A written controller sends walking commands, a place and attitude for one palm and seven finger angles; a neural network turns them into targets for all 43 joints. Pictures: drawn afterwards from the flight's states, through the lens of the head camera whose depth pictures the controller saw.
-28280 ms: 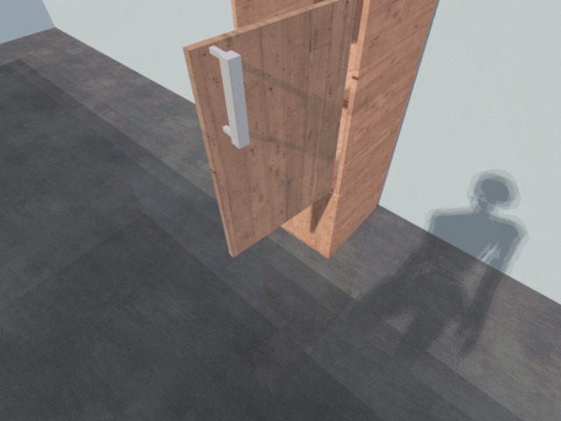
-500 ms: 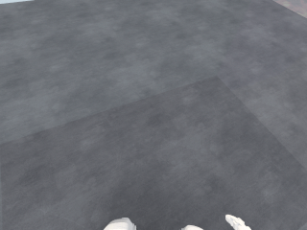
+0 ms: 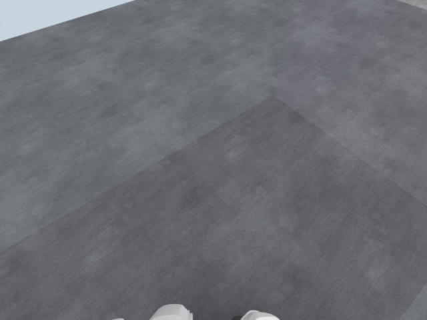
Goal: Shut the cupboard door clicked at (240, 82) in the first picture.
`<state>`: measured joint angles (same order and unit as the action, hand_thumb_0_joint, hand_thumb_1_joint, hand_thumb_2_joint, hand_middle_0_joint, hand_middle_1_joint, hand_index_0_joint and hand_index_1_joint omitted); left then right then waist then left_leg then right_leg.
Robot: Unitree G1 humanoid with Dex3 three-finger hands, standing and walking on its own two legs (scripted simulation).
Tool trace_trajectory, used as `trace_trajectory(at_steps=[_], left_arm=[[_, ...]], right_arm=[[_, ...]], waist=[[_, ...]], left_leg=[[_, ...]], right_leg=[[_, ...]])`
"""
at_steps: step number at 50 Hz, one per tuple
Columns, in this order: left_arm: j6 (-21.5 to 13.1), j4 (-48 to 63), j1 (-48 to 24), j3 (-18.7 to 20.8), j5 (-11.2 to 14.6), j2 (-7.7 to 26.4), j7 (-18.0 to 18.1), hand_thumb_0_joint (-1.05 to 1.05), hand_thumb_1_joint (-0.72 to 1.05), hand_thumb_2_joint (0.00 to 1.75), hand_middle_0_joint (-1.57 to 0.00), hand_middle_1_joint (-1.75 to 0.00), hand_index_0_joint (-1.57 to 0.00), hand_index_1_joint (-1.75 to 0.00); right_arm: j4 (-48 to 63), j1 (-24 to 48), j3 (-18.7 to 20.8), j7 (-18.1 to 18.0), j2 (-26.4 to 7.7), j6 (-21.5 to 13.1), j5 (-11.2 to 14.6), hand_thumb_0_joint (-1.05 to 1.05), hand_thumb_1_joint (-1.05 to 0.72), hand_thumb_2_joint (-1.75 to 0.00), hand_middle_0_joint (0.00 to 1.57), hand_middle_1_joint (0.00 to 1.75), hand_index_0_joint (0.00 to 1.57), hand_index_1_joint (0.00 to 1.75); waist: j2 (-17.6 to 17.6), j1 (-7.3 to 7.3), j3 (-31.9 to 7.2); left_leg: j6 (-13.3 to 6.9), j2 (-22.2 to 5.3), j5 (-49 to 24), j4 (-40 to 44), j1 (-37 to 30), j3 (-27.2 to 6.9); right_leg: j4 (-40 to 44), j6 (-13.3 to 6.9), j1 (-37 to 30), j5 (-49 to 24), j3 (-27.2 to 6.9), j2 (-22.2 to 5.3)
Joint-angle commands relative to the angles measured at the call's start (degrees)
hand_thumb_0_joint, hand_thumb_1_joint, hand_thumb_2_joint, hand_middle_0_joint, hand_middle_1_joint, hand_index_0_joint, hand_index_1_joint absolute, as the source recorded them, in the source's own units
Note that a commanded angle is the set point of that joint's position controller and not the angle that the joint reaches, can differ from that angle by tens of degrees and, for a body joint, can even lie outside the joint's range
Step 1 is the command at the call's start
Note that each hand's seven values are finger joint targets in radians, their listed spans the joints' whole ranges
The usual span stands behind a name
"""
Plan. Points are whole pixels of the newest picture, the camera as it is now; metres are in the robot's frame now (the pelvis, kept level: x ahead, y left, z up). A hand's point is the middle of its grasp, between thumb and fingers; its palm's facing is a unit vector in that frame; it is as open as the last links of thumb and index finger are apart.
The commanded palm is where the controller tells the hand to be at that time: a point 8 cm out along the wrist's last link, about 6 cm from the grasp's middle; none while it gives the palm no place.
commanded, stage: turn to face it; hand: left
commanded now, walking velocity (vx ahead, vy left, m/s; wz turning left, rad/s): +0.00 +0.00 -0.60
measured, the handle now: out of the picture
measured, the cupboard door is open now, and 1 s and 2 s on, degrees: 51 51 51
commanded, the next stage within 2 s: none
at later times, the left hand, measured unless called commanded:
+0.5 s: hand (112, 277) +0.21 +0.24 -0.15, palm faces -0.22 -0.95 -0.23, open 7.4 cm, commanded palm none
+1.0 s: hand (168, 253) +0.27 +0.13 -0.15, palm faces -0.57 -0.79 -0.22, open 7.4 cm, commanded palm none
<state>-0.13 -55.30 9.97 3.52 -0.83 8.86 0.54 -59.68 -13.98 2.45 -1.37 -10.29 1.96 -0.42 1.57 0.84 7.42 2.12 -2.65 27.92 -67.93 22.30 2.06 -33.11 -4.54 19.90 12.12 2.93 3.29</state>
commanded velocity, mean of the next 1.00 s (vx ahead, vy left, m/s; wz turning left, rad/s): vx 0.00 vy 0.00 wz -0.60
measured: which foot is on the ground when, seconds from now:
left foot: up 0.00-0.30, down 0.32-0.70, up 0.72-1.00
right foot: down 0.00-0.32, up 0.34-0.68, down 0.70-1.00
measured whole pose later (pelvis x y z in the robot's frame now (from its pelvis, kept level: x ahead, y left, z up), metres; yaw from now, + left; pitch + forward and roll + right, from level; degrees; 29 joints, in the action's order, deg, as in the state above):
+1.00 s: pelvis +0.08 +0.02 +0.01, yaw -36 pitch +1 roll +1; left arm 2.6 -51.7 10.2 3.5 -1.4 12.3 -0.8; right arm -50.5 -10.4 2.5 -0.5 -13.5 2.5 -0.3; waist -1.0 0.7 4.9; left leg 5.0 -3.1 22.7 -46.3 23.9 2.1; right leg -30.2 -0.9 15.3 15.5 -4.8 1.9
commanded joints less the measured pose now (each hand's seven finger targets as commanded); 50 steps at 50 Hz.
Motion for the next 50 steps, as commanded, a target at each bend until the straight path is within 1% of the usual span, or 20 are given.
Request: trace_trajectory(at_steps=[1,10,13,14,15,16,17,19,21,29,31,33,34,35,36,37,40,42,47,50], left_arm=[[-0.58,3.76,1.38,2.58,-0.66,10.70,1.01,0.00,0.90,0.90,-0.20,-0.30,-0.20,-0.30],[0.54,4.87,3.18,4.00,-0.77,13.54,-0.21,0.00,0.90,0.90,-0.20,-0.30,-0.20,-0.30],[1.17,6.40,0.48,3.96,-0.30,13.35,-0.08,0.00,0.90,0.90,-0.20,-0.30,-0.20,-0.30],[1.38,7.33,0.11,3.50,0.13,11.63,-0.14,0.00,0.90,0.90,-0.20,-0.30,-0.20,-0.30],[1.51,8.51,1.20,2.94,0.53,8.60,-0.66,0.00,0.90,0.90,-0.20,-0.30,-0.20,-0.30],[1.21,9.98,0.44,2.58,0.13,8.81,-0.93,0.00,0.90,0.90,-0.20,-0.30,-0.20,-0.30],[1.73,9.40,0.02,2.99,-0.51,10.71,-1.10,0.00,0.90,0.90,-0.20,-0.30,-0.20,-0.30],[2.47,8.53,0.64,3.60,-0.47,10.66,-1.85,0.00,0.90,0.90,-0.20,-0.30,-0.20,-0.30],[3.00,8.47,0.61,3.06,-0.40,9.49,-2.40,0.00,0.90,0.90,-0.20,-0.30,-0.20,-0.30],[2.97,10.51,-4.32,1.77,-0.36,8.35,-2.91,0.00,0.90,0.90,-0.20,-0.30,-0.20,-0.30],[2.59,10.36,-2.80,1.79,-0.38,9.07,-2.74,0.00,0.90,0.90,-0.20,-0.30,-0.20,-0.30],[1.81,8.56,2.80,2.34,-0.49,11.11,-2.53,0.00,0.90,0.90,-0.20,-0.30,-0.20,-0.30],[1.10,7.31,6.94,3.26,-0.97,16.50,-1.81,0.00,0.90,0.90,-0.20,-0.30,-0.20,-0.30],[0.72,6.11,10.24,4.20,-0.65,21.32,-1.06,0.00,0.90,0.90,-0.20,-0.30,-0.20,-0.30],[1.17,5.87,11.39,4.42,-0.09,21.61,-0.22,0.00,0.90,0.90,-0.20,-0.30,-0.20,-0.30],[1.01,6.08,8.61,4.45,-0.31,20.04,0.37,0.00,0.90,0.90,-0.20,-0.30,-0.20,-0.30],[1.08,8.75,-0.09,2.94,-0.31,15.68,0.35,0.00,0.90,0.90,-0.20,-0.30,-0.20,-0.30],[1.08,9.25,-1.48,2.91,-0.61,16.08,0.12,0.00,0.90,0.90,-0.20,-0.30,-0.20,-0.30],[1.43,8.80,-1.25,3.40,-0.96,17.02,-0.27,0.00,0.90,0.90,-0.20,-0.30,-0.20,-0.30],[1.84,8.87,-3.02,3.44,-0.37,15.88,-0.36,0.00,0.90,0.90,-0.20,-0.30,-0.20,-0.30]], right_arm=[[5.36,-2.17,1.07,0.10,-3.77,-0.37,-0.69,0.00,-0.90,-0.90,0.20,0.30,0.20,0.30],[10.70,4.52,1.51,-0.16,-5.33,-1.24,0.06,0.00,-0.90,-0.90,0.20,0.30,0.20,0.30],[10.34,0.56,1.62,-0.61,-6.51,-2.06,0.25,0.00,-0.90,-0.90,0.20,0.30,0.20,0.30],[10.33,-0.82,1.99,-0.89,-9.05,-2.61,0.00,0.00,-0.90,-0.90,0.20,0.30,0.20,0.30],[11.24,-1.36,2.83,-1.01,-14.28,-2.96,-0.91,0.00,-0.90,-0.90,0.20,0.30,0.20,0.30],[12.44,-1.97,3.00,-1.05,-16.01,-2.46,-1.05,0.00,-0.90,-0.90,0.20,0.30,0.20,0.30],[12.69,-0.58,2.52,-1.00,-14.96,-2.65,-1.73,0.00,-0.90,-0.90,0.20,0.30,0.20,0.30],[14.12,3.85,1.88,-1.23,-13.11,-2.59,-1.65,0.00,-0.90,-0.90,0.20,0.30,0.20,0.30],[14.32,4.25,1.53,-1.27,-12.00,-2.60,-1.47,0.00,-0.90,-0.90,0.20,0.30,0.20,0.30],[11.50,-1.46,2.93,-0.40,-14.71,-1.95,-1.53,0.00,-0.90,-0.90,0.20,0.30,0.20,0.30],[11.61,-0.38,3.25,-0.12,-15.15,-1.70,-1.45,0.00,-0.90,-0.90,0.20,0.30,0.20,0.30],[11.84,0.99,3.36,0.19,-15.52,-1.56,-0.87,0.00,-0.90,-0.90,0.20,0.30,0.20,0.30],[12.86,0.50,2.90,0.61,-12.58,-1.53,-0.13,0.00,-0.90,-0.90,0.20,0.30,0.20,0.30],[15.78,4.16,1.55,0.66,-8.78,-1.32,-0.09,0.00,-0.90,-0.90,0.20,0.30,0.20,0.30],[16.38,6.86,1.34,-0.11,-9.67,-0.55,-0.25,0.00,-0.90,-0.90,0.20,0.30,0.20,0.30],[15.73,6.99,1.30,-0.56,-9.25,-0.68,-0.06,0.00,-0.90,-0.90,0.20,0.30,0.20,0.30],[12.92,3.66,1.54,0.12,-9.39,-0.32,-0.31,0.00,-0.90,-0.90,0.20,0.30,0.20,0.30],[12.26,2.09,1.52,0.50,-8.44,0.00,-0.38,0.00,-0.90,-0.90,0.20,0.30,0.20,0.30],[13.18,2.44,1.60,0.46,-8.04,-0.52,-0.05,0.00,-0.90,-0.90,0.20,0.30,0.20,0.30],[11.81,-2.46,1.54,-0.08,-8.25,-1.51,0.05,0.00,-0.90,-0.90,0.20,0.30,0.20,0.30]], waist=[[-4.95,0.59,-11.69],[-10.45,-1.59,-10.62],[-9.16,1.00,-11.62],[-4.15,1.63,-12.05],[10.23,1.50,-11.93],[12.86,1.70,-10.62],[8.46,1.28,-10.11],[10.05,-1.19,-7.63],[8.99,-1.43,-7.56],[11.11,1.59,-8.84],[11.70,0.60,-8.88],[7.56,-2.75,-11.26],[-4.77,-4.45,-14.58],[-17.87,-6.30,-13.00],[-12.85,-7.28,-11.79],[-17.59,-5.68,-11.84],[-10.61,-1.02,-11.24],[-8.73,-0.17,-10.64],[-9.99,-0.45,-8.52],[-9.61,1.83,-9.76]], left_leg=[[1.35,-1.67,-4.74,3.78,3.96,-2.46],[1.98,2.08,-4.74,24.89,0.74,-1.58],[1.42,2.08,-13.20,40.22,-11.33,-1.58],[-0.04,-2.70,-14.90,46.22,-18.45,-5.37],[-5.19,-15.78,-20.80,50.53,-22.97,-18.50],[-10.95,-24.97,-28.61,51.74,-19.54,-23.80],[-12.66,-24.19,-30.04,51.74,-16.08,-21.75],[-11.19,-19.38,-36.96,50.13,-13.35,-12.49],[-9.71,-16.22,-42.60,48.23,-15.19,-5.24],[-8.62,-17.10,-44.29,44.28,-18.22,2.25],[-7.48,-17.85,-42.04,41.44,-16.80,3.21],[-3.27,-14.89,-37.69,32.01,-12.22,6.90],[0.27,-10.09,-25.49,20.77,-1.39,10.43],[2.65,-1.70,9.44,7.67,12.28,8.48],[2.21,-2.85,9.85,1.18,14.36,0.37],[2.37,-3.29,7.94,-1.55,17.37,-2.01],[3.37,-3.75,-2.32,1.71,10.63,-2.02],[3.44,-2.41,-4.33,7.28,6.59,-0.43],[2.77,-0.33,-3.77,20.90,1.47,0.10],[2.27,1.08,-12.72,36.65,-8.50,0.73]], right_leg=[[16.46,-6.55,-5.74,-12.62,-17.99,-15.68],[12.72,-5.67,-8.52,-17.51,-24.07,-13.29],[8.19,-1.80,-2.87,-14.97,-24.31,-10.63],[4.45,0.67,3.72,-8.40,-21.57,-6.89],[-5.45,3.99,12.24,8.00,-13.17,0.84],[-18.20,5.87,13.24,23.03,-5.85,0.18],[-26.73,6.49,12.51,22.08,-6.28,-1.48],[-33.34,7.65,12.82,17.20,-5.55,-3.98],[-31.77,8.19,12.28,14.68,-3.10,-4.89],[-12.64,6.82,4.08,12.10,2.65,-3.75],[-5.87,5.85,-0.53,9.66,3.13,-3.58],[6.94,4.24,-11.65,-2.58,3.19,-3.49],[10.52,0.36,-23.73,-15.45,-9.06,-13.59],[11.50,-6.94,-26.13,-37.67,-24.56,-25.92],[10.74,-9.72,-23.01,-40.31,-25.09,-26.81],[10.46,-10.11,-22.93,-37.08,-26.35,-24.18],[10.95,-6.62,-14.69,-26.26,-16.45,-17.97],[12.26,-5.74,-10.59,-19.94,-15.33,-16.16],[12.63,-6.18,-6.47,-11.96,-20.74,-15.85],[7.76,-2.61,-2.88,-11.70,-21.45,-12.90]])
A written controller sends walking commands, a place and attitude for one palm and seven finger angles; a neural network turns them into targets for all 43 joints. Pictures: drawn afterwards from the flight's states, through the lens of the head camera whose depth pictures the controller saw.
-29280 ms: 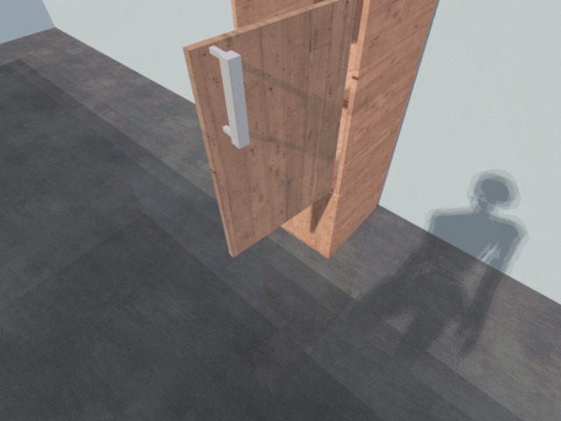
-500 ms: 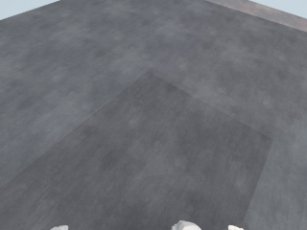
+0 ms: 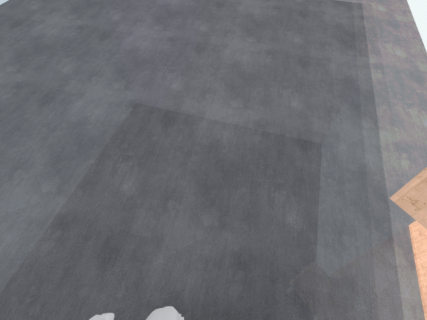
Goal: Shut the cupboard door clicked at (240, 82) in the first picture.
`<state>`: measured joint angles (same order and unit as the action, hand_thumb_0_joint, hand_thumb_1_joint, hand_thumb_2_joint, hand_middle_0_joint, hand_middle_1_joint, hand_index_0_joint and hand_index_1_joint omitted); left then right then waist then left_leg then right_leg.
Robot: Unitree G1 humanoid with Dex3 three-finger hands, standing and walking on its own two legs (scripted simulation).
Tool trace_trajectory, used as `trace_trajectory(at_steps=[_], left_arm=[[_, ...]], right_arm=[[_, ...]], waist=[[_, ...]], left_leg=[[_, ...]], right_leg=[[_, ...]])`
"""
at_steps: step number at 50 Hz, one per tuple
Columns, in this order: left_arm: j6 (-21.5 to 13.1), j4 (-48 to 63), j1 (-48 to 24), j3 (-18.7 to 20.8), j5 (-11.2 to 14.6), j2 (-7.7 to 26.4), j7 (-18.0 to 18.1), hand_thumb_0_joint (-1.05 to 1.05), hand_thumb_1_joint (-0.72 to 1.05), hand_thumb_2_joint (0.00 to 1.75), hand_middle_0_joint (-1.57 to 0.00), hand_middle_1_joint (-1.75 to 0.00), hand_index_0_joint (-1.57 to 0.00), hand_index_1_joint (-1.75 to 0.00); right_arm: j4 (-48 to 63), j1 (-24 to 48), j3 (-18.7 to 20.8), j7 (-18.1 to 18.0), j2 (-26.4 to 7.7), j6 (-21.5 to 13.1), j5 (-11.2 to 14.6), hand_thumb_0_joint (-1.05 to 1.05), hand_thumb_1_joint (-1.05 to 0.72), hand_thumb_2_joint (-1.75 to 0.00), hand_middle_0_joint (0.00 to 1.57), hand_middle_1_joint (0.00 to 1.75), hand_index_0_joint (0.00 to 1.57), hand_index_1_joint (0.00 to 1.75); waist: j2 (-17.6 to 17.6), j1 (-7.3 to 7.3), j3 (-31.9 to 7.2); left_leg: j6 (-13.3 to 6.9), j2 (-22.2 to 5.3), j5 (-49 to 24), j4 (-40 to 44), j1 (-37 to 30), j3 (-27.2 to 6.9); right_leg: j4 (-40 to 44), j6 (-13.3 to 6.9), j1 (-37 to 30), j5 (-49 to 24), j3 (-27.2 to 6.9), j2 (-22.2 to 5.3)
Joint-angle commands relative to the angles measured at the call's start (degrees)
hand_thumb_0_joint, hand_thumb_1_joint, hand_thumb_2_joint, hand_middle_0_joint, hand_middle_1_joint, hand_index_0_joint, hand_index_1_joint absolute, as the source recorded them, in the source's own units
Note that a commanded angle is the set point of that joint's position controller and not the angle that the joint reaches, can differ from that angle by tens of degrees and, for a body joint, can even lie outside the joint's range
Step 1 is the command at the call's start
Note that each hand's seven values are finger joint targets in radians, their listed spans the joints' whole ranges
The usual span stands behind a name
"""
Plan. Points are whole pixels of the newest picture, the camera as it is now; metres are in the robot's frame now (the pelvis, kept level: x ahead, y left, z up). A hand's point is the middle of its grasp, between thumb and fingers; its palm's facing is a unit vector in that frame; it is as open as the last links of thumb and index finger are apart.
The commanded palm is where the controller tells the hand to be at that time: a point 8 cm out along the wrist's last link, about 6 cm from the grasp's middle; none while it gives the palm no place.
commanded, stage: turn to face it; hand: left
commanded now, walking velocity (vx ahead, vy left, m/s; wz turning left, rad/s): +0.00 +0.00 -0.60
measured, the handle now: out of the picture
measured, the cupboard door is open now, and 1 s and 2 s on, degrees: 51 51 51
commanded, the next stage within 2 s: take the last steps up to it in 1.54 s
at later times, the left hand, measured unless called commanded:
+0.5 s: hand (146, 303) +0.17 +0.15 -0.15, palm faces -0.27 -0.92 -0.28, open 7.4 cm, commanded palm none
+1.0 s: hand (175, 266) +0.25 +0.10 -0.16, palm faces -0.54 -0.81 -0.23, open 7.4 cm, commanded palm none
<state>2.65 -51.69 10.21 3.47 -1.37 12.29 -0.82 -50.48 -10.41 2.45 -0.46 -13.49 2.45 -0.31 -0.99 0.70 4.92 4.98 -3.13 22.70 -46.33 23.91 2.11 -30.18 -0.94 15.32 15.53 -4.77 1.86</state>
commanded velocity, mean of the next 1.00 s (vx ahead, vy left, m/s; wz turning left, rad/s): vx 0.00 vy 0.00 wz -0.60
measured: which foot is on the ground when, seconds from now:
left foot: up 0.00-0.04, down 0.06-0.36, up 0.38-0.72, down 0.74-1.00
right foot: down 0.00-0.06, up 0.08-0.36, down 0.38-0.74, up 0.76-1.00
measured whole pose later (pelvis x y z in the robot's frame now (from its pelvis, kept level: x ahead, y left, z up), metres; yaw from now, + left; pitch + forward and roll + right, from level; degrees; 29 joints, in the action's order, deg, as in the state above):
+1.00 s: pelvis +0.04 -0.02 +0.00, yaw -36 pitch +0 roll -2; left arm 4.3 -51.2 8.4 5.2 -0.8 14.7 -2.4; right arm -50.4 -13.3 1.2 -1.0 -12.5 1.0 -1.8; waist 0.9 0.0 5.7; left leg 2.3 -8.8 17.8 -30.7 12.3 9.4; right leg -48.3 2.2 22.2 26.2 3.5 -0.4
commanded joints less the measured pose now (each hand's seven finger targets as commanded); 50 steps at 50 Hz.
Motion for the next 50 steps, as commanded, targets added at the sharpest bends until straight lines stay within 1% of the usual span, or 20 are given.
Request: trace_trajectory(at_steps=[1,2,3,4,8,12,16,17,18,19,21,24,30,34,35,36,37,38,42,50], left_arm=[[-0.63,5.33,-2.97,3.13,0.51,10.60,0.90,0.00,0.90,0.90,-0.20,-0.30,-0.20,-0.30],[-0.26,6.18,-0.88,2.54,1.08,7.13,0.60,0.00,0.90,0.90,-0.20,-0.30,-0.20,-0.30],[-0.44,7.35,-0.58,2.18,1.03,6.05,0.28,0.00,0.90,0.90,-0.20,-0.30,-0.20,-0.30],[-0.25,7.11,-1.47,2.39,0.22,7.39,0.04,0.00,0.90,0.90,-0.20,-0.30,-0.20,-0.30],[0.48,5.99,-2.65,2.57,0.32,5.71,-1.34,0.00,0.90,0.90,-0.20,-0.30,-0.20,-0.30],[0.27,6.43,-4.20,1.81,0.44,4.20,-1.58,0.00,0.90,0.90,-0.20,-0.30,-0.20,-0.30],[-0.58,5.41,0.14,2.10,0.24,5.63,-1.38,0.00,0.90,0.90,-0.20,-0.30,-0.20,-0.30],[-0.97,4.22,4.52,2.73,0.09,8.12,-1.10,0.00,0.90,0.90,-0.20,-0.30,-0.20,-0.30],[-1.69,3.28,7.03,3.92,-0.53,14.72,-0.32,0.00,0.90,0.90,-0.20,-0.30,-0.20,-0.30],[-1.60,2.48,9.36,4.07,0.27,17.75,0.27,0.00,0.90,0.90,-0.20,-0.30,-0.20,-0.30],[-1.48,3.20,4.85,4.24,0.19,14.92,1.51,0.00,0.90,0.90,-0.20,-0.30,-0.20,-0.30],[-1.82,4.78,-0.52,2.88,0.16,11.70,1.29,0.00,0.90,0.90,-0.20,-0.30,-0.20,-0.30],[-1.56,4.03,1.10,3.23,-0.24,12.98,1.09,0.00,0.90,0.90,-0.20,-0.30,-0.20,-0.30],[-1.14,4.19,-1.37,3.44,0.19,12.76,1.11,0.00,0.90,0.90,-0.20,-0.30,-0.20,-0.30],[-0.89,4.50,-2.10,3.18,0.54,11.60,1.05,0.00,0.90,0.90,-0.20,-0.30,-0.20,-0.30],[-0.70,5.13,-0.68,2.61,0.92,8.53,0.85,0.00,0.90,0.90,-0.20,-0.30,-0.20,-0.30],[-0.66,6.19,0.70,2.13,1.20,6.24,0.29,0.00,0.90,0.90,-0.20,-0.30,-0.20,-0.30],[-0.70,6.44,-0.09,2.25,0.34,7.83,0.09,0.00,0.90,0.90,-0.20,-0.30,-0.20,-0.30],[0.28,5.16,-1.89,2.57,0.36,6.39,-1.08,0.00,0.90,0.90,-0.20,-0.30,-0.20,-0.30],[-0.23,5.61,-2.38,1.83,0.36,5.07,-1.47,0.00,0.90,0.90,-0.20,-0.30,-0.20,-0.30]], right_arm=[[2.16,-7.24,1.72,-1.18,-6.59,-2.46,-0.17,0.00,-0.90,-0.90,0.20,0.30,0.20,0.30],[2.29,-8.62,2.43,-1.44,-11.45,-3.14,-1.11,0.00,-0.90,-0.90,0.20,0.30,0.20,0.30],[3.25,-9.87,2.91,-1.72,-14.84,-2.98,-1.53,0.00,-0.90,-0.90,0.20,0.30,0.20,0.30],[3.65,-8.79,2.64,-1.99,-14.18,-3.13,-1.84,0.00,-0.90,-0.90,0.20,0.30,0.20,0.30],[4.55,-2.94,1.85,-2.10,-10.11,-2.97,-1.95,0.00,-0.90,-0.90,0.20,0.30,0.20,0.30],[2.90,-5.89,2.72,-1.68,-11.22,-2.48,-1.79,0.00,-0.90,-0.90,0.20,0.30,0.20,0.30],[2.75,-4.21,3.46,-1.03,-12.08,-1.87,-1.24,0.00,-0.90,-0.90,0.20,0.30,0.20,0.30],[3.22,-2.91,3.55,-0.77,-11.23,-1.81,-0.83,0.00,-0.90,-0.90,0.20,0.30,0.20,0.30],[5.33,-1.82,2.58,-0.42,-6.56,-1.66,-0.28,0.00,-0.90,-0.90,0.20,0.30,0.20,0.30],[7.33,1.88,1.81,-0.56,-6.27,-0.94,-0.42,0.00,-0.90,-0.90,0.20,0.30,0.20,0.30],[6.30,3.41,2.00,-1.21,-7.02,-0.68,-0.33,0.00,-0.90,-0.90,0.20,0.30,0.20,0.30],[3.74,0.83,1.87,-0.50,-6.02,-0.71,-0.58,0.00,-0.90,-0.90,0.20,0.30,0.20,0.30],[4.66,1.72,1.72,-0.49,-5.18,-0.90,-0.27,0.00,-0.90,-0.90,0.20,0.30,0.20,0.30],[3.45,-3.42,1.50,-1.10,-5.25,-1.86,0.05,0.00,-0.90,-0.90,0.20,0.30,0.20,0.30],[2.73,-5.50,1.63,-1.34,-6.38,-2.33,-0.05,0.00,-0.90,-0.90,0.20,0.30,0.20,0.30],[2.66,-6.42,2.11,-1.50,-9.82,-2.90,-0.46,0.00,-0.90,-0.90,0.20,0.30,0.20,0.30],[3.61,-7.18,2.89,-1.70,-14.72,-2.94,-1.30,0.00,-0.90,-0.90,0.20,0.30,0.20,0.30],[4.34,-7.39,2.63,-1.95,-14.55,-2.81,-1.62,0.00,-0.90,-0.90,0.20,0.30,0.20,0.30],[5.05,-2.38,1.76,-2.21,-10.30,-2.92,-1.84,0.00,-0.90,-0.90,0.20,0.30,0.20,0.30],[2.90,-4.23,3.28,-1.18,-12.47,-1.98,-1.53,0.00,-0.90,-0.90,0.20,0.30,0.20,0.30]], waist=[[-2.57,2.28,-7.70],[12.19,2.03,-8.90],[18.80,2.18,-9.37],[13.25,2.27,-8.91],[11.60,-0.31,-5.61],[13.48,1.61,-7.07],[12.26,-0.57,-7.64],[7.33,-2.98,-9.32],[-11.93,-4.37,-8.78],[-15.05,-6.32,-7.45],[-14.04,-4.24,-5.87],[-6.64,-0.71,-6.70],[-6.36,-1.61,-6.46],[-6.91,1.02,-8.28],[-4.68,1.95,-8.83],[6.51,1.74,-10.37],[19.37,1.34,-10.46],[13.48,1.90,-9.78],[11.84,-0.58,-6.04],[13.66,0.29,-6.87]], left_leg=[[-1.31,-0.75,-10.53,22.19,-15.60,-1.35],[-5.73,-12.36,-14.76,27.92,-20.68,-14.08],[-12.56,-23.88,-21.67,30.33,-20.37,-23.60],[-14.57,-24.79,-19.67,30.80,-16.77,-23.21],[-12.23,-16.54,-32.61,26.50,-15.96,-5.22],[-11.95,-16.75,-35.58,23.02,-17.80,-0.14],[-8.05,-15.87,-28.43,15.97,-13.78,3.71],[-5.22,-13.64,-21.64,9.12,-9.19,5.82],[-1.23,-5.48,2.22,-2.92,4.98,10.26],[-0.68,-1.52,15.53,-14.14,10.33,3.87],[-0.93,-3.14,9.40,-21.69,14.29,-3.05],[0.07,-2.87,1.22,-17.22,8.13,-1.85],[-0.19,0.43,1.53,-2.21,2.58,-0.64],[-0.77,1.88,-6.16,14.54,-8.14,-0.16],[-1.26,0.55,-10.55,21.67,-14.74,-0.50],[-3.96,-8.21,-13.53,27.71,-20.22,-9.73],[-10.95,-21.32,-23.41,29.78,-23.45,-21.33],[-14.89,-25.14,-25.56,29.20,-19.79,-22.50],[-12.53,-16.61,-39.74,25.37,-17.81,-5.68],[-9.82,-16.82,-31.96,19.14,-15.93,2.74]], right_leg=[[1.04,-3.60,5.26,-11.08,-11.47,-8.27],[-8.67,-0.26,12.46,1.84,-5.25,-0.46],[-22.47,2.04,16.17,20.97,2.88,1.96],[-31.70,2.35,15.65,20.06,1.22,-0.33],[-32.08,4.00,15.04,13.22,5.23,-3.46],[-18.05,3.31,8.48,11.82,9.29,-2.21],[-0.26,1.77,-2.71,-0.33,11.66,-0.90],[6.76,0.43,-10.24,-6.88,7.69,-3.72],[12.06,-4.61,-18.06,-18.85,-11.36,-17.82],[12.48,-10.55,-13.91,-28.15,-19.72,-24.75],[12.61,-12.22,-11.37,-21.01,-20.40,-21.08],[10.56,-9.61,-7.04,-20.87,-10.05,-15.23],[10.49,-10.27,-4.98,-17.09,-14.47,-14.15],[5.54,-7.00,-1.49,-19.10,-15.65,-11.66],[2.71,-4.48,2.26,-16.31,-13.94,-9.23],[-4.25,-1.46,8.13,-6.35,-9.03,-2.98],[-17.06,1.57,15.81,16.49,0.23,2.50],[-28.22,2.06,15.49,20.58,1.38,0.43],[-33.85,4.17,16.04,13.48,4.35,-2.94],[-7.59,2.27,2.00,5.55,11.10,-1.23]])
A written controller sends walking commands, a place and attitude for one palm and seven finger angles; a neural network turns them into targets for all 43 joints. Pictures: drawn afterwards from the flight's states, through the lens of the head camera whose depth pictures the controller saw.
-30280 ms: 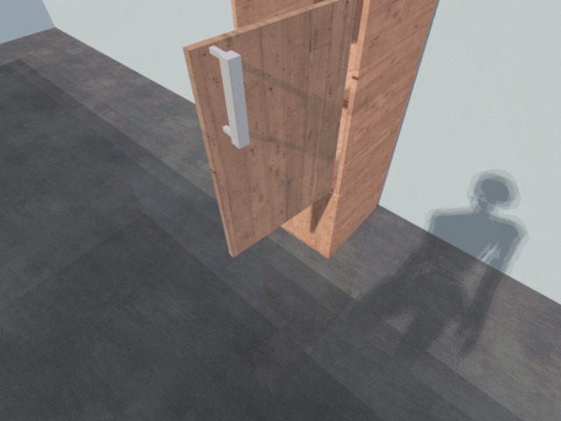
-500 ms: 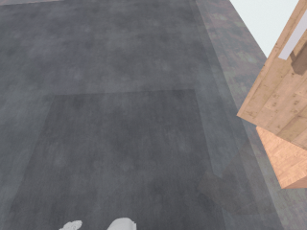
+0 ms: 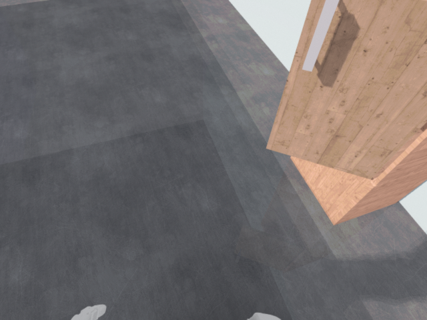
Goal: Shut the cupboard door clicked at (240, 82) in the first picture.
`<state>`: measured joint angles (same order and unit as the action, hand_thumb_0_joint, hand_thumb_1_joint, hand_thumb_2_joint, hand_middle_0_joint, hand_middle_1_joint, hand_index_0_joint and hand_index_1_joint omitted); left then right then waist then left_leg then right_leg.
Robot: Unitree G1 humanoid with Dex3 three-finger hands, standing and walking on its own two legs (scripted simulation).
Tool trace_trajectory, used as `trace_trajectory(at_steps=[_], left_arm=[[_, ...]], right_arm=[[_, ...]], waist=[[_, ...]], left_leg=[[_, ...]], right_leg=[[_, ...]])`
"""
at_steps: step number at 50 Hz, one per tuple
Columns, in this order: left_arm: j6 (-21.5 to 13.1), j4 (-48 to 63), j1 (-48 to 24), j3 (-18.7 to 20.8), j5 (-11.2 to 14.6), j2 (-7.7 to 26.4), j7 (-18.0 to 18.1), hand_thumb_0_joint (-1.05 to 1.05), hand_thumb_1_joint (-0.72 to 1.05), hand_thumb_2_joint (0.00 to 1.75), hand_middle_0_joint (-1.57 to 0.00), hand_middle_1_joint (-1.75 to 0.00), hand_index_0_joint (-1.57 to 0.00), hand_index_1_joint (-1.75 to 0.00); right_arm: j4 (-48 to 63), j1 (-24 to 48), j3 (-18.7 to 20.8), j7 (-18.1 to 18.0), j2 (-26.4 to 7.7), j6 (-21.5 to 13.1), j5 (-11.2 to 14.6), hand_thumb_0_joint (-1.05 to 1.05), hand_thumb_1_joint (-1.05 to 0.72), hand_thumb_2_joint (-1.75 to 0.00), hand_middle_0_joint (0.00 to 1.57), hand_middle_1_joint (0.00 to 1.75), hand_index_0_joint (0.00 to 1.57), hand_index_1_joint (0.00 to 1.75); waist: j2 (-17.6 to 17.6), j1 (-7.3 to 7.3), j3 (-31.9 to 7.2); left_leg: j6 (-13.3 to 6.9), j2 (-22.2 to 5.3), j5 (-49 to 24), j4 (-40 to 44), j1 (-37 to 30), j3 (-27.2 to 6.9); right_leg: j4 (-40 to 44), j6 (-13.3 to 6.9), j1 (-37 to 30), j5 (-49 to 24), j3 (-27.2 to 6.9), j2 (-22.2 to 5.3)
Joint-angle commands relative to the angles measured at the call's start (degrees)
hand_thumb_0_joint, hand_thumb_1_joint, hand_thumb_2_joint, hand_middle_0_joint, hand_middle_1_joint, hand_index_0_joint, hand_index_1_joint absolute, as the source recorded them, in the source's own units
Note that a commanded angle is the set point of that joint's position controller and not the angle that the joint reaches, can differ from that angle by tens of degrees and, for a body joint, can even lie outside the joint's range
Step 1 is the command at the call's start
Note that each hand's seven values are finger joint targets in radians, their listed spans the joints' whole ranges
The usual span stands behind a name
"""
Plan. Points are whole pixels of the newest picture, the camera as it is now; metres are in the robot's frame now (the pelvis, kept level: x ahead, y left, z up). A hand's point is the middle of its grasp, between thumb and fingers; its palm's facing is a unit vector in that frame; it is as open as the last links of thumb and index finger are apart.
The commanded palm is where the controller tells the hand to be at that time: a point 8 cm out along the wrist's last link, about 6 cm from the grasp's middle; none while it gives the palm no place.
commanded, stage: turn to face it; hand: left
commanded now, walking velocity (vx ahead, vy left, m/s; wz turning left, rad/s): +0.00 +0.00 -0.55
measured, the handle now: (320, 31) +0.73 -0.21 +0.16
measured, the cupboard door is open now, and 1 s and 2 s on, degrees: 51 51 51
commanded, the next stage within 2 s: take the last steps up to it in 0.54 s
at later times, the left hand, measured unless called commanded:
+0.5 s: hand (140, 310) +0.15 +0.17 -0.18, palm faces -0.18 -0.96 -0.20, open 7.4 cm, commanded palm none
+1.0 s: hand (166, 307) +0.16 +0.11 -0.17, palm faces -0.31 -0.93 -0.19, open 7.4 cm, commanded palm none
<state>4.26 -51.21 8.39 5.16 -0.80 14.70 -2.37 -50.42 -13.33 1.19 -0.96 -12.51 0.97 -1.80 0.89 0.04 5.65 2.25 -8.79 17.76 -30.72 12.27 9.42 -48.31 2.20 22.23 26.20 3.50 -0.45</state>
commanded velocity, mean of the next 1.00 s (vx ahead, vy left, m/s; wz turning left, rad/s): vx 0.11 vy -0.06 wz -0.29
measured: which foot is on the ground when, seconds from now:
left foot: down 0.00-0.08, up 0.10-0.42, down 0.44-0.76, up 0.78-1.00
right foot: up 0.00-0.06, down 0.08-0.46, up 0.48-0.74, down 0.76-1.00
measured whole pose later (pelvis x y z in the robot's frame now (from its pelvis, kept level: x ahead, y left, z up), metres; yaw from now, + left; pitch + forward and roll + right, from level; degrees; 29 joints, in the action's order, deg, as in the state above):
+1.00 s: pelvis +0.09 -0.06 +0.00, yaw -20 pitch +1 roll +0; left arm -0.1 -59.7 17.2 3.5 -1.5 11.0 -1.1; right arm -55.9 -13.5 3.1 0.2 -12.9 0.7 -1.4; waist -0.6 0.7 2.1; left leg 2.7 -4.7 21.7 -47.5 26.3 5.2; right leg -22.3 -3.2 5.1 18.4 1.0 2.4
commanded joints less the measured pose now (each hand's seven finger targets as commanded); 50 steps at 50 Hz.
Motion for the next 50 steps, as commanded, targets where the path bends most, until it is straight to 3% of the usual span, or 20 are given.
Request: trace_trajectory(at_steps=[1,2,3,4,5,9,17,20,22,23,24,27,32,35,36,37,38,39,44,50], left_arm=[[-2.15,4.43,1.50,0.32,-0.34,3.61,0.17,0.00,0.90,0.90,-0.20,-0.30,-0.20,-0.30],[-2.62,3.28,5.48,0.91,-0.49,5.91,0.46,0.00,0.90,0.90,-0.20,-0.30,-0.20,-0.30],[-3.35,2.17,8.56,1.98,-1.02,12.38,1.29,0.00,0.90,0.90,-0.20,-0.30,-0.20,-0.30],[-3.32,1.40,11.24,2.25,-0.23,15.79,1.93,0.00,0.90,0.90,-0.20,-0.30,-0.20,-0.30],[-3.34,1.47,10.44,2.50,-0.38,14.79,2.64,0.00,0.90,0.90,-0.20,-0.30,-0.20,-0.30],[-3.50,3.76,0.70,0.86,-0.45,9.16,3.06,0.00,0.90,0.90,-0.20,-0.30,-0.20,-0.30],[-3.36,1.90,2.26,1.14,-0.78,9.90,2.95,0.00,0.90,0.90,-0.20,-0.30,-0.20,-0.30],[-2.96,1.60,0.79,0.78,-0.01,8.00,3.09,0.00,0.90,0.90,-0.20,-0.30,-0.20,-0.30],[-2.46,2.44,3.76,-0.14,0.49,3.06,2.61,0.00,0.90,0.90,-0.20,-0.30,-0.20,-0.30],[-2.57,3.18,3.36,-0.40,0.21,3.01,2.39,0.00,0.90,0.90,-0.20,-0.30,-0.20,-0.30],[-1.93,2.68,1.47,-0.13,-0.38,3.57,2.47,0.00,0.90,0.90,-0.20,-0.30,-0.20,-0.30],[-1.65,1.47,1.53,-0.03,-0.25,2.68,1.74,0.00,0.90,0.90,-0.20,-0.30,-0.20,-0.30],[-2.11,1.04,-0.13,-1.12,-0.09,0.33,1.67,0.00,0.90,0.90,-0.20,-0.30,-0.20,-0.30],[-2.21,-0.64,4.11,-0.69,-0.30,0.90,1.13,0.00,0.90,0.90,-0.20,-0.30,-0.20,-0.30],[-2.46,-1.35,6.08,-0.26,-0.57,2.35,0.97,0.00,0.90,0.90,-0.20,-0.30,-0.20,-0.30],[-3.01,-2.03,8.71,0.66,-1.04,5.84,1.03,0.00,0.90,0.90,-0.20,-0.30,-0.20,-0.30],[-3.29,-3.21,11.65,1.64,-1.23,11.18,1.44,0.00,0.90,0.90,-0.20,-0.30,-0.20,-0.30],[-3.65,-3.42,13.84,1.86,-0.63,11.22,2.04,0.00,0.90,0.90,-0.20,-0.30,-0.20,-0.30],[-5.61,-2.76,5.87,0.23,-0.79,5.74,2.37,0.00,0.90,0.90,-0.20,-0.30,-0.20,-0.30],[-5.59,-5.19,6.28,0.44,-0.61,6.62,1.76,0.00,0.90,0.90,-0.20,-0.30,-0.20,-0.30]], right_arm=[[2.81,-0.72,4.55,-0.47,-13.31,-0.31,0.19,0.00,-0.90,-0.90,0.20,0.30,0.20,0.30],[3.28,0.14,4.63,-0.20,-12.51,-0.29,0.55,0.00,-0.90,-0.90,0.20,0.30,0.20,0.30],[4.99,0.70,3.71,0.15,-8.20,-0.21,1.16,0.00,-0.90,-0.90,0.20,0.30,0.20,0.30],[7.21,4.43,2.95,-0.01,-7.37,0.49,1.19,0.00,-0.90,-0.90,0.20,0.30,0.20,0.30],[6.96,6.22,2.87,-0.59,-7.81,0.99,1.16,0.00,-0.90,-0.90,0.20,0.30,0.20,0.30],[2.95,2.40,2.82,0.01,-6.96,0.79,0.85,0.00,-0.90,-0.90,0.20,0.30,0.20,0.30],[2.29,1.48,2.37,-0.13,-5.40,0.20,1.26,0.00,-0.90,-0.90,0.20,0.30,0.20,0.30],[0.16,-3.40,2.26,-0.73,-6.08,-0.69,1.25,0.00,-0.90,-0.90,0.20,0.30,0.20,0.30],[0.44,-4.52,3.12,-1.03,-12.76,-1.31,0.11,0.00,-0.90,-0.90,0.20,0.30,0.20,0.30],[1.33,-4.30,3.26,-1.36,-13.86,-1.12,-0.21,0.00,-0.90,-0.90,0.20,0.30,0.20,0.30],[0.63,-4.46,3.06,-1.68,-13.11,-1.40,-0.46,0.00,-0.90,-0.90,0.20,0.30,0.20,0.30],[1.01,-1.06,2.23,-1.87,-10.05,-1.42,-0.47,0.00,-0.90,-0.90,0.20,0.30,0.20,0.30],[-1.82,-4.66,3.10,-1.63,-10.50,-0.90,-0.24,0.00,-0.90,-0.90,0.20,0.30,0.20,0.30],[-2.16,-3.61,3.71,-1.25,-11.25,-0.40,-0.03,0.00,-0.90,-0.90,0.20,0.30,0.20,0.30],[-2.17,-3.00,3.82,-0.94,-10.43,-0.39,0.16,0.00,-0.90,-0.90,0.20,0.30,0.20,0.30],[-1.44,-1.84,3.54,-0.65,-8.52,-0.53,0.54,0.00,-0.90,-0.90,0.20,0.30,0.20,0.30],[0.99,2.54,2.47,-0.12,-4.54,-0.76,0.78,0.00,-0.90,-0.90,0.20,0.30,0.20,0.30],[2.11,6.96,2.68,-0.22,-6.96,-0.46,0.45,0.00,-0.90,-0.90,0.20,0.30,0.20,0.30],[-0.85,3.05,2.98,0.93,-4.75,-1.24,0.09,0.00,-0.90,-0.90,0.20,0.30,0.20,0.30],[-1.94,-1.05,2.68,0.30,-4.10,-2.84,0.26,0.00,-0.90,-0.90,0.20,0.30,0.20,0.30]], waist=[[10.84,-0.20,-7.57],[6.27,-2.31,-8.91],[-11.71,-3.68,-10.53],[-16.78,-5.72,-8.80],[-16.61,-5.30,-8.00],[-9.89,0.12,-8.41],[-9.26,-0.13,-7.95],[-7.51,2.30,-8.69],[12.50,1.34,-8.96],[13.17,1.57,-7.79],[15.01,2.13,-7.22],[9.96,-0.12,-6.12],[10.35,2.06,-8.69],[9.48,0.42,-8.80],[5.65,-0.58,-8.28],[-2.74,-2.31,-7.56],[-18.13,-4.70,-3.43],[-17.07,-6.71,-1.52],[-7.68,0.31,-0.90],[-6.97,2.25,-3.48]], left_leg=[[-5.11,-9.79,-24.10,0.09,-1.50,-3.19],[-2.32,-7.63,-18.31,-6.48,3.07,-1.05],[1.40,-0.20,1.84,-18.45,16.04,3.22],[2.21,4.13,20.96,-29.91,21.70,-2.57],[1.63,3.50,18.79,-35.51,23.98,-8.60],[2.56,2.64,6.44,-33.35,19.36,-8.84],[1.85,6.54,4.98,-11.91,11.22,-6.81],[0.90,6.34,-6.89,4.56,-1.78,-7.31],[-6.53,-9.30,-16.06,11.18,-7.12,-23.50],[-11.67,-15.58,-19.14,13.78,-4.62,-28.56],[-11.97,-14.99,-21.68,14.80,-3.47,-28.14],[-11.33,-9.87,-31.66,11.44,-3.22,-17.58],[-10.58,-8.21,-37.10,7.21,-7.58,-12.36],[-8.07,-8.44,-13.39,6.72,-1.28,-11.44],[-6.38,-6.64,-4.29,4.43,3.48,-10.63],[-3.45,-2.22,7.05,-3.16,12.72,-5.95],[0.00,6.27,19.58,-16.71,25.02,0.51],[-0.58,5.53,18.53,-27.55,28.54,-6.14],[0.56,3.15,5.86,-26.56,21.45,-6.19],[0.21,5.61,-1.06,-4.87,8.51,-1.94]], right_leg=[[17.30,-1.48,-9.90,-10.78,3.27,1.42],[23.75,-2.96,-17.07,-17.82,-0.21,-1.18],[28.47,-7.98,-26.47,-30.63,-18.26,-14.67],[29.74,-14.19,-21.98,-40.86,-27.35,-22.95],[30.86,-15.90,-18.74,-35.75,-29.48,-21.09],[28.39,-12.73,-14.05,-31.98,-17.07,-13.10],[27.28,-12.94,-13.15,-32.27,-20.07,-11.72],[22.31,-8.55,-6.77,-28.84,-19.26,-8.52],[10.42,-3.04,2.23,-7.31,-9.57,2.14],[0.82,-1.90,3.90,6.48,-5.62,3.04],[-7.32,-1.32,4.62,7.45,-6.84,1.95],[-10.50,-0.60,4.49,3.42,-5.41,-0.11],[6.11,-1.00,-2.42,0.33,-0.43,1.13],[17.41,-1.80,-11.74,-7.47,1.92,2.11],[24.00,-2.69,-17.37,-9.08,0.07,1.35],[31.20,-5.77,-23.92,-1.43,-9.95,-5.77],[38.42,-12.23,-25.61,4.91,-27.46,-17.17],[41.00,-16.92,-21.25,6.94,-33.13,-20.02],[36.82,-15.24,-14.11,-9.40,-15.70,-11.99],[30.76,-13.42,-14.26,-17.60,-13.21,-9.24]])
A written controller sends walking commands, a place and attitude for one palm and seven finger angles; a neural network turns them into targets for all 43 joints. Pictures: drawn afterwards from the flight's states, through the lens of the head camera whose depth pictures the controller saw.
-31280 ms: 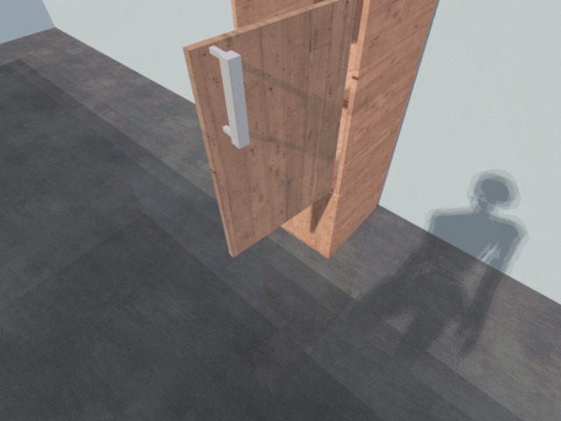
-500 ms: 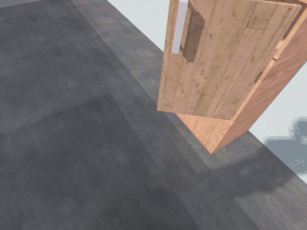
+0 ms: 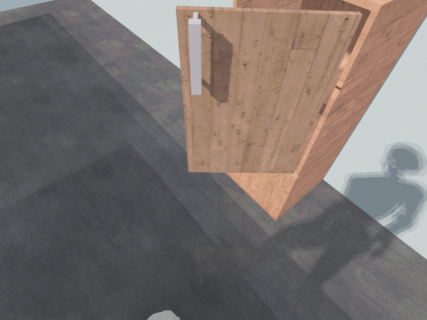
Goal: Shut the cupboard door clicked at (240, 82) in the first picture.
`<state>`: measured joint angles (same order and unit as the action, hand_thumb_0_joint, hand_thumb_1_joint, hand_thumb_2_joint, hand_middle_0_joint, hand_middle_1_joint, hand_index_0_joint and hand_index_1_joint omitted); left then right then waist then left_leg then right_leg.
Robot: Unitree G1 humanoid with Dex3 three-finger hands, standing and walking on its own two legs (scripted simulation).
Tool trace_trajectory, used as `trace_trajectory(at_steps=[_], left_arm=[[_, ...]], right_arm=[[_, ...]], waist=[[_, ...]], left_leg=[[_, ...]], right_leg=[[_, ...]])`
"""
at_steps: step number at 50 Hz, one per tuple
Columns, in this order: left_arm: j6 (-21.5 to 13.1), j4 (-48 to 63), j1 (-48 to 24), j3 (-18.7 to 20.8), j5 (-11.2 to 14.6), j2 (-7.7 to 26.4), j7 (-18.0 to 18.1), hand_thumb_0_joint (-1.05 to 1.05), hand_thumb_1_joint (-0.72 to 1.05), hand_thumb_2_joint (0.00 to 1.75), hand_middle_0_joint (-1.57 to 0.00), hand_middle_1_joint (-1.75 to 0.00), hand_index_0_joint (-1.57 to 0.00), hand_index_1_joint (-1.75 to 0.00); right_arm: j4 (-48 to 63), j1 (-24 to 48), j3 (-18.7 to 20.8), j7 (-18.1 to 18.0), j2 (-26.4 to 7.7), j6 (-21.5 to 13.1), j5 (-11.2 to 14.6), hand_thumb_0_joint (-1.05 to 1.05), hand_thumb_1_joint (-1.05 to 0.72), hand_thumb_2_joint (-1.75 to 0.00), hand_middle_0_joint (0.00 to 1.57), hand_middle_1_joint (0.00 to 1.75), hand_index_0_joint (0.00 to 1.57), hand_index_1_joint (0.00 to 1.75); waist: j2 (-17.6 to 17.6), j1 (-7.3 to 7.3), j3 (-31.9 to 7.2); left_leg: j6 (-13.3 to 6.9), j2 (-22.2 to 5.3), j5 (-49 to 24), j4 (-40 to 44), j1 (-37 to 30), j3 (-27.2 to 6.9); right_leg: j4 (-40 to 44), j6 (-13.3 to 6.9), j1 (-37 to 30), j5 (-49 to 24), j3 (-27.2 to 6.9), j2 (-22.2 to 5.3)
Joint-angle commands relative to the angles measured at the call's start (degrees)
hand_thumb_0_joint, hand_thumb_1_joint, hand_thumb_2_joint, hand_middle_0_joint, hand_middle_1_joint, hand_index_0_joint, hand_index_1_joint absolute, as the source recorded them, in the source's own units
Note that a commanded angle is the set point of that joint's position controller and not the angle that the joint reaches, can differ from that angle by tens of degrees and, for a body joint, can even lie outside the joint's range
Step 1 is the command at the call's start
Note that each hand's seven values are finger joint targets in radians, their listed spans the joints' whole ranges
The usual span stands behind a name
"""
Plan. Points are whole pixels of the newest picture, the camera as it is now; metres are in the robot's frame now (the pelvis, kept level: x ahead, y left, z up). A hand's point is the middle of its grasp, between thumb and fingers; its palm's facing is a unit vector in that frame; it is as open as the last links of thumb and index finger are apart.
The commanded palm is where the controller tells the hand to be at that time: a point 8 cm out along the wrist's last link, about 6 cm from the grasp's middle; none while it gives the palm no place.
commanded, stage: take the last steps up to it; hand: left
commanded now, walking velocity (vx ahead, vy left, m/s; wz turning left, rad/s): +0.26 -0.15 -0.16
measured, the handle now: (196, 55) +0.64 +0.08 +0.16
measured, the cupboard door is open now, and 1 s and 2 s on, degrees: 51 51 51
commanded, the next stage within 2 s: come to a stop and stand still in 0.32 s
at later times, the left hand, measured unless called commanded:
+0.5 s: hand (180, 253) +0.29 +0.09 -0.17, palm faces -0.12 -0.96 -0.24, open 7.4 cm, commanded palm none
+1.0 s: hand (161, 273) +0.25 +0.14 -0.19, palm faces +0.01 -0.98 -0.22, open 7.4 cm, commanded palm none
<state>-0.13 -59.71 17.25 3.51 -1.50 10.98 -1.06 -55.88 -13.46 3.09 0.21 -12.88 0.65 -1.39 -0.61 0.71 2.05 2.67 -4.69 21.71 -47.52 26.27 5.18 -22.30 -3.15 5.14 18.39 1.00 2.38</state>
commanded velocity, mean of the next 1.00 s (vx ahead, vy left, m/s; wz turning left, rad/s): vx -0.03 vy -0.01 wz -0.03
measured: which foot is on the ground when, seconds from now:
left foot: up 0.00-0.06, down 0.08-0.44, up 0.46-0.84, down 0.86-1.00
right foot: down 0.00-0.08, up 0.10-0.42, down 0.44-0.88, up 0.90-1.00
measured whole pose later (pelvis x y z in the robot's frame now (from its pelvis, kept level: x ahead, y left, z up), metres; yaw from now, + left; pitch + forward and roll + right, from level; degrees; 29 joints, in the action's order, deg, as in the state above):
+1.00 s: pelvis +0.19 -0.06 +0.00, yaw -4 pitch -1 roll -2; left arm 3.3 -57.9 10.3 3.7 -0.8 13.7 2.1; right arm -53.9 -6.4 0.9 -1.5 -9.8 1.3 -1.4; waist -2.6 -1.8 5.5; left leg -3.0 -0.4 15.3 -31.3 15.4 3.0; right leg -53.4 1.5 22.2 28.1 -1.1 0.5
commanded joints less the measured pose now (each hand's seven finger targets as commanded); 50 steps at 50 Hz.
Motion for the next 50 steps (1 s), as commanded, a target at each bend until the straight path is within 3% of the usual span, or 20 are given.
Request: trace_trajectory(at_steps=[1,2,3,4,5,8,12,18,20,21,22,24,26,32,41,42,43,44,47,50], left_arm=[[-0.99,2.93,-2.84,2.08,0.32,9.86,0.31,0.00,0.90,0.90,-0.20,-0.30,-0.20,-0.30],[-0.89,3.15,-3.04,1.78,0.69,8.67,0.12,0.00,0.90,0.90,-0.20,-0.30,-0.20,-0.30],[-0.81,3.70,-0.22,1.20,1.00,4.86,-0.27,0.00,0.90,0.90,-0.20,-0.30,-0.20,-0.30],[-0.96,5.89,-1.66,0.59,0.66,5.29,-0.52,0.00,0.90,0.90,-0.20,-0.30,-0.20,-0.30],[-0.49,6.08,-4.53,1.03,-0.30,7.03,-0.45,0.00,0.90,0.90,-0.20,-0.30,-0.20,-0.30],[0.55,6.05,-7.39,1.53,-0.73,5.52,-1.57,0.00,0.90,0.90,-0.20,-0.30,-0.20,-0.30],[1.42,5.71,-7.06,0.79,-0.10,2.95,-2.16,0.00,0.90,0.90,-0.20,-0.30,-0.20,-0.30],[0.37,5.19,-5.83,0.90,-0.22,3.86,-2.02,0.00,0.90,0.90,-0.20,-0.30,-0.20,-0.30],[-0.78,2.32,3.03,1.87,-0.26,7.88,-1.35,0.00,0.90,0.90,-0.20,-0.30,-0.20,-0.30],[-1.46,0.93,7.12,2.75,-0.64,13.27,-0.25,0.00,0.90,0.90,-0.20,-0.30,-0.20,-0.30],[-1.68,0.25,9.40,2.94,0.09,15.38,0.47,0.00,0.90,0.90,-0.20,-0.30,-0.20,-0.30],[-2.09,2.05,-0.98,1.33,0.14,11.71,1.71,0.00,0.90,0.90,-0.20,-0.30,-0.20,-0.30],[-1.65,3.42,-7.16,0.17,0.04,8.32,2.63,0.00,0.90,0.90,-0.20,-0.30,-0.20,-0.30],[-0.56,3.57,-5.17,1.58,-0.07,9.47,3.71,0.00,0.90,0.90,-0.20,-0.30,-0.20,-0.30],[0.56,5.03,-7.73,1.82,0.03,10.25,3.61,0.00,0.90,0.90,-0.20,-0.30,-0.20,-0.30],[0.79,5.31,-6.44,1.42,0.40,8.99,3.59,0.00,0.90,0.90,-0.20,-0.30,-0.20,-0.30],[1.30,5.87,-3.83,0.80,0.60,5.93,3.50,0.00,0.90,0.90,-0.20,-0.30,-0.20,-0.30],[1.84,6.22,-3.83,0.27,0.54,4.99,3.68,0.00,0.90,0.90,-0.20,-0.30,-0.20,-0.30],[3.03,5.45,-4.56,0.58,0.42,6.21,3.54,0.00,0.90,0.90,-0.20,-0.30,-0.20,-0.30],[2.73,4.17,-2.63,0.42,0.60,5.93,3.11,0.00,0.90,0.90,-0.20,-0.30,-0.20,-0.30]], right_arm=[[2.20,-3.89,0.94,-1.17,-4.07,-2.85,-0.28,0.00,-0.90,-0.90,0.20,0.30,0.20,0.30],[0.28,-9.24,1.31,-1.59,-6.41,-3.37,-0.56,0.00,-0.90,-0.90,0.20,0.30,0.20,0.30],[-1.31,-15.59,2.66,-2.19,-12.43,-4.00,-1.67,0.00,-0.90,-0.90,0.20,0.30,0.20,0.30],[-1.76,-20.03,2.89,-2.86,-16.19,-3.67,-1.83,0.00,-0.90,-0.90,0.20,0.30,0.20,0.30],[-1.67,-17.59,2.59,-3.01,-15.41,-3.29,-1.38,0.00,-0.90,-0.90,0.20,0.30,0.20,0.30],[0.31,-8.91,1.09,-3.13,-9.28,-3.84,-1.11,0.00,-0.90,-0.90,0.20,0.30,0.20,0.30],[-0.42,-8.18,1.36,-2.74,-9.60,-4.09,-1.01,0.00,-0.90,-0.90,0.20,0.30,0.20,0.30],[-0.74,-5.83,2.62,-1.54,-10.55,-2.43,-0.84,0.00,-0.90,-0.90,0.20,0.30,0.20,0.30],[-1.14,-5.78,2.35,-0.98,-8.74,-2.08,-0.32,0.00,-0.90,-0.90,0.20,0.30,0.20,0.30],[-0.13,-6.11,1.20,-0.46,-3.40,-1.90,0.12,0.00,-0.90,-0.90,0.20,0.30,0.20,0.30],[2.04,-3.94,0.26,-0.70,-1.24,-1.56,0.67,0.00,-0.90,-0.90,0.20,0.30,0.20,0.30],[-0.62,-7.27,0.22,-1.45,-2.04,-0.84,0.87,0.00,-0.90,-0.90,0.20,0.30,0.20,0.30],[-3.11,-8.14,-0.28,-1.63,-0.86,-0.36,1.34,0.00,-0.90,-0.90,0.20,0.30,0.20,0.30],[-0.80,-2.91,0.15,-1.34,-1.33,1.73,0.87,0.00,-0.90,-0.90,0.20,0.30,0.20,0.30],[1.26,-1.52,1.02,-0.67,-2.64,1.42,0.71,0.00,-0.90,-0.90,0.20,0.30,0.20,0.30],[1.32,-2.66,1.04,-0.75,-4.33,0.83,0.41,0.00,-0.90,-0.90,0.20,0.30,0.20,0.30],[2.59,-1.31,1.52,-0.87,-8.32,0.36,-0.11,0.00,-0.90,-0.90,0.20,0.30,0.20,0.30],[3.73,0.43,1.68,-1.07,-10.34,0.79,-0.41,0.00,-0.90,-0.90,0.20,0.30,0.20,0.30],[4.36,2.83,0.72,-3.03,-8.57,0.07,-0.41,0.00,-0.90,-0.90,0.20,0.30,0.20,0.30],[4.16,3.14,0.06,-3.26,-6.76,-0.50,0.12,0.00,-0.90,-0.90,0.20,0.30,0.20,0.30]], waist=[[-4.04,2.95,-0.53],[1.03,5.11,-3.30],[15.91,6.74,-7.55],[19.16,7.73,-8.67],[12.04,6.67,-5.40],[9.88,2.16,5.01],[10.01,0.96,1.42],[10.72,-0.45,0.25],[2.63,-4.88,-3.11],[-13.15,-6.59,-3.99],[-16.87,-7.28,-5.46],[-15.07,-2.15,-5.09],[-7.38,0.33,-5.89],[-4.72,-1.62,-6.97],[-7.69,0.67,-6.27],[-2.52,0.65,-7.83],[10.39,-0.53,-8.78],[14.12,-0.17,-6.40],[10.41,-0.70,-4.62],[7.25,-1.16,-6.63]], left_leg=[[-0.26,2.00,-8.75,16.47,-12.82,3.22],[-1.03,0.62,-9.99,20.76,-22.68,0.80],[-6.37,-13.84,-7.75,26.05,-34.03,-19.46],[-12.80,-26.18,-7.70,32.14,-37.08,-35.46],[-12.83,-26.27,-3.73,33.76,-30.36,-33.79],[-10.25,-20.43,-8.12,36.45,-16.34,-19.46],[-8.79,-15.39,-20.64,34.12,-17.06,-3.88],[-6.69,-12.88,-11.03,28.41,-11.78,-0.11],[-3.34,-7.94,-9.57,15.08,-6.89,3.99],[-1.20,-0.82,3.26,0.56,4.61,7.76],[-1.55,2.09,18.80,-12.01,6.28,2.51],[-1.43,-0.64,11.85,-17.35,2.27,-4.75],[-0.94,-1.04,7.50,-11.22,-3.68,-5.51],[0.51,3.65,5.89,-6.55,-1.36,-4.22],[-0.40,3.37,-9.10,18.28,-13.35,-3.81],[-1.79,-0.06,-19.72,23.75,-18.99,-5.64],[-6.48,-10.98,-38.19,25.23,-21.26,-16.59],[-12.15,-16.80,-43.96,27.70,-15.51,-18.74],[-13.74,-14.14,-53.06,25.79,-16.11,-16.76],[-13.21,-11.71,-46.57,25.98,-20.96,-13.23]], right_leg=[[1.14,-6.72,6.70,-9.18,-9.56,-10.59],[-7.60,-4.91,11.14,-11.19,-7.28,-7.90],[-23.73,-1.00,22.30,-0.88,-2.68,-1.57],[-39.13,0.45,30.82,15.71,-0.99,0.95],[-46.40,0.45,32.81,13.16,-5.05,-2.47],[-47.45,2.58,32.29,2.24,-4.46,-7.39],[-30.43,3.92,25.54,-1.46,-0.43,-7.64],[-11.98,3.65,10.08,-8.39,6.56,-3.38],[-4.61,2.13,-3.28,-6.99,4.15,-3.97],[1.71,-2.12,-10.76,-4.48,-10.86,-15.28],[7.84,-6.11,-7.84,-13.70,-21.98,-24.78],[7.16,-7.44,0.56,-24.22,-19.55,-23.95],[2.05,-6.75,4.21,-41.24,-8.90,-20.66],[-0.04,-9.01,-0.32,-53.38,-8.19,-23.07],[-4.90,-4.74,5.88,-33.69,-6.09,-19.46],[-8.20,-1.72,8.30,-25.70,-3.70,-15.71],[-13.10,2.74,13.22,-6.72,1.56,-8.67],[-21.76,4.16,12.95,13.96,2.44,-4.69],[-37.08,4.59,17.73,12.99,-6.14,-2.76],[-36.86,5.71,19.05,8.31,-5.60,-2.78]])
